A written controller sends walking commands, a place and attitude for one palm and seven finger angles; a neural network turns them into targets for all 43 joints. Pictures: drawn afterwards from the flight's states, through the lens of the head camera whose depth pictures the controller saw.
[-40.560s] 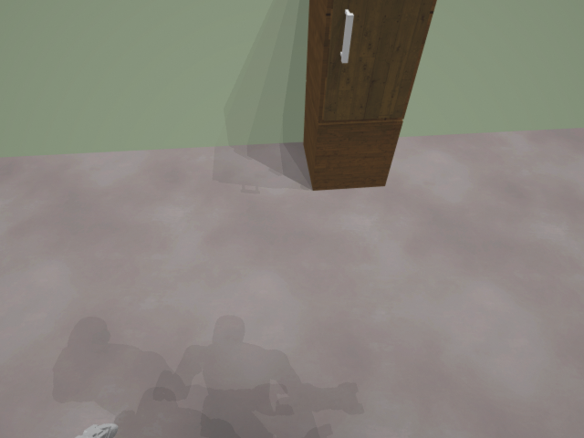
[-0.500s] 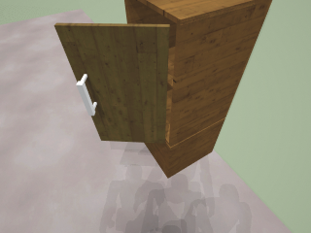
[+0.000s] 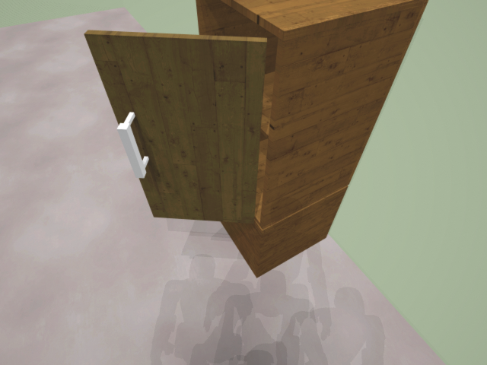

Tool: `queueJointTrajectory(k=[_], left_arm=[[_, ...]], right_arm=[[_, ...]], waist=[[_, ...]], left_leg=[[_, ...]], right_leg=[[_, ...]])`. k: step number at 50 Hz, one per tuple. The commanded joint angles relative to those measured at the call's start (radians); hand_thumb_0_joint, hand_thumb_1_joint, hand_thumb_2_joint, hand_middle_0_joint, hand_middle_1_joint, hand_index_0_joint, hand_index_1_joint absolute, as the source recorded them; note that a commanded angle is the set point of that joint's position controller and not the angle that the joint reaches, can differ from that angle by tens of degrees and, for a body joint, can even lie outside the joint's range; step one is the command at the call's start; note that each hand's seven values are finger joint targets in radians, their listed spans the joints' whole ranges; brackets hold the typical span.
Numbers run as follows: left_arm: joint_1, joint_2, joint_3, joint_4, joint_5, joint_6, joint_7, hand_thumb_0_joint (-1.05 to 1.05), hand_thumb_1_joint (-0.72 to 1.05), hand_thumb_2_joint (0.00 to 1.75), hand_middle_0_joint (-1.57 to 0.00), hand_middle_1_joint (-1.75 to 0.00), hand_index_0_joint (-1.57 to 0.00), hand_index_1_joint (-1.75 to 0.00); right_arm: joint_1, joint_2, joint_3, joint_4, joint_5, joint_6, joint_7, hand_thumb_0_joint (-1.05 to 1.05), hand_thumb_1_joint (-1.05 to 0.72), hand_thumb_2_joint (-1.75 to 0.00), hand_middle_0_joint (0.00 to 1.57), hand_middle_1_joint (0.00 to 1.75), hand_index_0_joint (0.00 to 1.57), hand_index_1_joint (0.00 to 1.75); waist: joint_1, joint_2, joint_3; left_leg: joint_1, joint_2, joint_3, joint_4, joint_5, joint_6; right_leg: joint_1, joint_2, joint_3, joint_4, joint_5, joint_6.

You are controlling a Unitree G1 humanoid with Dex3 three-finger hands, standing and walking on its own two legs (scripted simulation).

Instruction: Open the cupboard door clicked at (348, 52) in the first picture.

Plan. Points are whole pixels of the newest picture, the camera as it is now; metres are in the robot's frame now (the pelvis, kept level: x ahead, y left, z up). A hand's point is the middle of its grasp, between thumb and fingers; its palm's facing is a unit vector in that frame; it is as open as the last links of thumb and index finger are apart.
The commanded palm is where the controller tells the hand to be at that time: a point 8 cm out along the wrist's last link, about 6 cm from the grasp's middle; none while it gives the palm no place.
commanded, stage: shuffle to correct the standing spot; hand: left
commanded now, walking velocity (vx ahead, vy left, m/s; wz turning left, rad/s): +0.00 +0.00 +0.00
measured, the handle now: (135, 146) +0.57 +0.29 +0.00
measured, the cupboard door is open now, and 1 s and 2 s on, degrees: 55 55 55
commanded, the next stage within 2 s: come to a stop and stand still in 0.70 s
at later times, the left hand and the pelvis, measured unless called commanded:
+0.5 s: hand out of the picture +0.02 +0.21 -0.19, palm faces +0.05 -0.98 -0.22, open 7.4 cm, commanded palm none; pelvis +0.02 +0.03 -0.01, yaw -1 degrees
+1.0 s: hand out of the picture +0.06 +0.30 -0.20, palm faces +0.07 -0.97 -0.25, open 7.4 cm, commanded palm none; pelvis +0.04 +0.09 -0.02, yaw +0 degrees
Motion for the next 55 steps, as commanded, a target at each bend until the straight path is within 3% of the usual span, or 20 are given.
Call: queueJointTrajectory(k=[1, 7, 14, 18, 21, 24, 28, 29, 30, 31, 32, 37, 43, 44, 45, 46, 47, 48, 51, 55], left_arm=[[0.046, 0.121, 0.024, -0.033, 0.002, -0.012, 0.009, 0.0, 0.9, 0.9, -0.2, -0.3, -0.2, -0.3], [0.052, 0.124, 0.033, -0.04, 0.006, -0.007, 0.01, 0.0, 0.9, 0.9, -0.2, -0.3, -0.2, -0.3], [0.074, 0.181, 0.071, -0.075, 0.011, 0.003, 0.016, 0.0, 0.9, 0.9, -0.2, -0.3, -0.2, -0.3], [0.044, 0.17, 0.084, -0.107, 0.013, 0.011, 0.018, 0.0, 0.9, 0.9, -0.2, -0.3, -0.2, -0.3], [0.003, 0.094, 0.068, -0.136, 0.017, 0.026, 0.013, 0.0, 0.9, 0.9, -0.2, -0.3, -0.2, -0.3], [-0.038, 0.066, 0.061, -0.155, 0.015, 0.027, 0.009, 0.0, 0.9, 0.9, -0.2, -0.3, -0.2, -0.3], [0.05, 0.052, 0.062, -0.133, 0.015, 0.016, 0.007, 0.0, 0.9, 0.9, -0.2, -0.3, -0.2, -0.3], [0.108, 0.073, 0.068, -0.116, 0.014, 0.008, 0.012, 0.0, 0.9, 0.9, -0.2, -0.3, -0.2, -0.3], [0.178, 0.138, 0.08, -0.1, 0.02, -0.003, 0.022, 0.0, 0.9, 0.9, -0.2, -0.3, -0.2, -0.3], [0.229, 0.216, 0.098, -0.091, 0.021, -0.007, 0.028, 0.0, 0.9, 0.9, -0.2, -0.3, -0.2, -0.3], [0.252, 0.216, 0.103, -0.083, 0.014, -0.011, 0.036, 0.0, 0.9, 0.9, -0.2, -0.3, -0.2, -0.3], [0.048, 0.194, 0.101, -0.158, 0.031, -0.006, 0.032, 0.0, 0.9, 0.9, -0.2, -0.3, -0.2, -0.3], [0.005, 0.245, 0.116, -0.171, 0.027, 0.019, 0.012, 0.0, 0.9, 0.9, -0.2, -0.3, -0.2, -0.3], [0.022, 0.206, 0.106, -0.172, 0.025, 0.028, 0.011, 0.0, 0.9, 0.9, -0.2, -0.3, -0.2, -0.3], [0.054, 0.136, 0.094, -0.18, 0.016, 0.038, 0.008, 0.0, 0.9, 0.9, -0.2, -0.3, -0.2, -0.3], [0.054, 0.089, 0.077, -0.193, 0.01, 0.044, 0.011, 0.0, 0.9, 0.9, -0.2, -0.3, -0.2, -0.3], [0.04, 0.086, 0.07, -0.22, 0.012, 0.042, 0.013, 0.0, 0.9, 0.9, -0.2, -0.3, -0.2, -0.3], [0.043, 0.086, 0.071, -0.187, 0.014, 0.036, 0.015, 0.0, 0.9, 0.9, -0.2, -0.3, -0.2, -0.3], [0.046, 0.084, 0.062, -0.142, 0.006, 0.036, -0.007, 0.0, 0.9, 0.9, -0.2, -0.3, -0.2, -0.3], [0.049, 0.079, 0.061, -0.144, 0.008, 0.049, -0.017, 0.0, 0.9, 0.9, -0.2, -0.3, -0.2, -0.3]], right_arm=[[0.041, -0.107, -0.023, -0.021, 0.002, -0.013, -0.002, 0.0, -0.9, -0.9, 0.2, 0.3, 0.2, 0.3], [0.046, -0.095, -0.022, -0.025, 0.001, -0.005, 0.002, 0.0, -0.9, -0.9, 0.2, 0.3, 0.2, 0.3], [0.057, -0.077, -0.033, -0.073, -0.003, 0.021, 0.012, 0.0, -0.9, -0.9, 0.2, 0.3, 0.2, 0.3], [0.101, -0.081, -0.039, -0.074, -0.002, 0.013, 0.014, 0.0, -0.9, -0.9, 0.2, 0.3, 0.2, 0.3], [0.146, -0.151, -0.052, -0.078, -0.008, 0.009, 0.006, 0.0, -0.9, -0.9, 0.2, 0.3, 0.2, 0.3], [0.137, -0.135, -0.05, -0.103, -0.013, 0.012, 0.001, 0.0, -0.9, -0.9, 0.2, 0.3, 0.2, 0.3], [0.08, -0.146, -0.052, -0.13, -0.006, 0.011, 0.001, 0.0, -0.9, -0.9, 0.2, 0.3, 0.2, 0.3], [0.065, -0.148, -0.055, -0.136, 0.001, 0.011, 0.002, 0.0, -0.9, -0.9, 0.2, 0.3, 0.2, 0.3], [0.061, -0.127, -0.057, -0.155, 0.011, 0.008, 0.005, 0.0, -0.9, -0.9, 0.2, 0.3, 0.2, 0.3], [0.037, -0.098, -0.058, -0.184, 0.009, 0.006, 0.013, 0.0, -0.9, -0.9, 0.2, 0.3, 0.2, 0.3], [-0.02, -0.106, -0.059, -0.193, 0.0, 0.024, 0.007, 0.0, -0.9, -0.9, 0.2, 0.3, 0.2, 0.3], [-0.056, -0.056, -0.067, -0.202, 0.001, 0.052, 0.048, 0.0, -0.9, -0.9, 0.2, 0.3, 0.2, 0.3], [0.013, -0.064, -0.07, -0.189, 0.007, 0.033, 0.045, 0.0, -0.9, -0.9, 0.2, 0.3, 0.2, 0.3], [0.053, -0.095, -0.075, -0.174, 0.005, 0.022, 0.039, 0.0, -0.9, -0.9, 0.2, 0.3, 0.2, 0.3], [0.098, -0.18, -0.092, -0.175, -0.004, 0.011, 0.032, 0.0, -0.9, -0.9, 0.2, 0.3, 0.2, 0.3], [0.121, -0.241, -0.097, -0.184, -0.007, 0.015, 0.024, 0.0, -0.9, -0.9, 0.2, 0.3, 0.2, 0.3], [0.096, -0.24, -0.094, -0.204, -0.01, 0.014, 0.015, 0.0, -0.9, -0.9, 0.2, 0.3, 0.2, 0.3], [0.027, -0.248, -0.09, -0.194, -0.015, 0.001, 0.004, 0.0, -0.9, -0.9, 0.2, 0.3, 0.2, 0.3], [-0.069, -0.17, -0.065, -0.194, -0.017, 0.003, 0.001, 0.0, -0.9, -0.9, 0.2, 0.3, 0.2, 0.3], [-0.038, -0.204, -0.086, -0.173, -0.019, 0.023, -0.007, 0.0, -0.9, -0.9, 0.2, 0.3, 0.2, 0.3]], waist=[[0.003, 0.009, 0.023], [0.014, 0.007, 0.027], [0.023, -0.126, 0.041], [0.005, -0.063, 0.016], [-0.005, 0.206, 0.022], [-0.007, 0.157, 0.034], [0.05, 0.095, -0.016], [0.077, 0.06, -0.038], [0.095, -0.094, -0.075], [0.101, -0.243, -0.065], [0.118, -0.224, -0.044], [0.033, -0.171, -0.002], [-0.003, -0.189, -0.051], [-0.015, -0.082, -0.078], [-0.027, 0.174, -0.119], [-0.039, 0.283, -0.12], [-0.028, 0.144, -0.052], [-0.007, 0.261, -0.1], [0.011, 0.231, -0.057], [-0.007, 0.189, -0.07]], left_leg=[[-0.04, 0.094, -0.087, -0.088, 0.177, 0.029], [-0.067, 0.08, -0.068, -0.064, 0.114, 0.026], [-0.173, 0.016, -0.012, 0.095, -0.04, 0.0], [-0.074, 0.031, -0.03, -0.003, 0.081, 0.01], [0.038, 0.208, -0.227, -0.106, 0.383, 0.136], [0.064, 0.239, -0.242, -0.094, 0.591, 0.222], [0.003, 0.175, -0.137, 0.001, 0.657, 0.164], [-0.052, 0.151, -0.111, 0.062, 0.597, 0.126], [-0.2, 0.072, -0.04, 0.203, 0.395, 0.07], [-0.392, -0.039, 0.027, 0.382, -0.107, 0.008], [-0.441, -0.01, -0.046, 0.535, -0.32, -0.014], [-0.384, 0.037, -0.056, 0.552, -0.13, -0.039], [-0.06, -0.038, 0.085, 0.089, 0.099, -0.048], [0.046, 0.001, 0.058, 0.003, 0.187, -0.038], [0.126, 0.196, -0.174, -0.027, 0.443, 0.036], [0.03, 0.352, -0.355, -0.124, 0.556, 0.156], [-0.071, 0.392, -0.404, -0.13, 0.526, 0.227], [-0.054, 0.359, -0.375, -0.141, 0.479, 0.218], [-0.084, 0.264, -0.223, -0.12, 0.502, 0.165], [-0.065, 0.293, -0.234, -0.109, 0.459, 0.171]], right_leg=[[0.009, -0.105, 0.109, -0.076, 0.229, -0.03], [0.02, -0.126, 0.131, -0.081, 0.17, -0.042], [0.014, -0.28, 0.299, -0.163, 0.075, -0.129], [-0.031, -0.228, 0.195, -0.043, 0.165, -0.099], [-0.198, -0.038, -0.042, 0.221, -0.14, -0.01], [-0.275, -0.053, -0.037, 0.376, -0.3, -0.014], [-0.069, -0.062, -0.066, 0.116, -0.07, -0.01], [0.044, -0.096, -0.039, 0.021, 0.067, -0.022], [0.199, -0.252, 0.156, -0.023, 0.289, -0.079], [0.29, -0.489, 0.394, -0.091, 0.623, -0.198], [0.255, -0.553, 0.436, -0.1, 0.783, -0.274], [0.004, -0.369, 0.125, -0.109, 0.495, -0.156], [-0.101, -0.256, 0.028, 0.024, 0.303, -0.059], [-0.133, -0.201, 0.003, 0.13, 0.222, -0.027], [-0.24, -0.1, -0.073, 0.286, -0.094, 0.029], [-0.256, -0.044, -0.038, 0.448, -0.39, 0.042], [-0.261, -0.055, 0.011, 0.522, -0.371, 0.026], [-0.247, -0.06, 0.049, 0.538, -0.339, 0.019], [-0.188, -0.063, 0.021, 0.425, -0.223, 0.028], [-0.132, -0.027, -0.009, 0.277, -0.2, 0.025]])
